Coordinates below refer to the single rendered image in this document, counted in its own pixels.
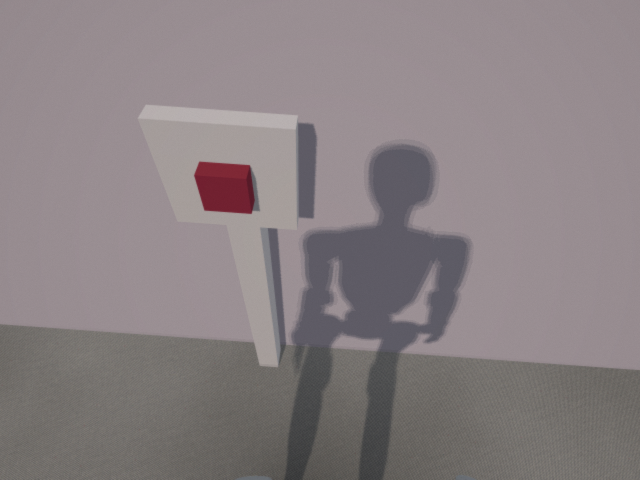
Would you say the button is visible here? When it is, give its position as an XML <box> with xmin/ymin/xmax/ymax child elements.
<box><xmin>194</xmin><ymin>162</ymin><xmax>255</xmax><ymax>214</ymax></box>

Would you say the panel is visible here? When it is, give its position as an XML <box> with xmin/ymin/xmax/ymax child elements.
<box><xmin>138</xmin><ymin>105</ymin><xmax>299</xmax><ymax>367</ymax></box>

